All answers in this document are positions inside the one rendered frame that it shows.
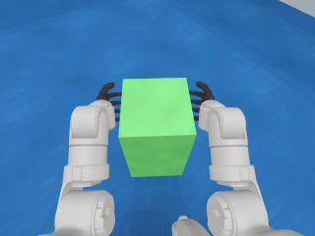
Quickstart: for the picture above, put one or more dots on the robot left forearm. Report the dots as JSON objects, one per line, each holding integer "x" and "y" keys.
{"x": 88, "y": 141}

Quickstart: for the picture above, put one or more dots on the robot right hand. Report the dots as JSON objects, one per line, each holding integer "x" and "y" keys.
{"x": 207, "y": 94}

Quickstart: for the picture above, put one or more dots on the right robot upper arm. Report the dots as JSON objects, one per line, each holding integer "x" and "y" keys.
{"x": 240, "y": 213}

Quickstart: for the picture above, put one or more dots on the robot right shin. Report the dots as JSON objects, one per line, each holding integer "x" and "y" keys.
{"x": 182, "y": 217}

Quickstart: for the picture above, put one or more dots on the robot right forearm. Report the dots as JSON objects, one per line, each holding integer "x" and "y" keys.
{"x": 226, "y": 127}

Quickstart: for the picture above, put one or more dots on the left robot upper arm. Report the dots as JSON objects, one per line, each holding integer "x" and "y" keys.
{"x": 84, "y": 213}

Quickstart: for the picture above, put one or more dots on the right robot thigh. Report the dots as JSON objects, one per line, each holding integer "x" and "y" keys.
{"x": 188, "y": 227}

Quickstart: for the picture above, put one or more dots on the carton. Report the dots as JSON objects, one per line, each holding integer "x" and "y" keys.
{"x": 156, "y": 126}

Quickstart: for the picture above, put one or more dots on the robot left hand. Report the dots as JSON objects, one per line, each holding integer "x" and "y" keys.
{"x": 103, "y": 95}

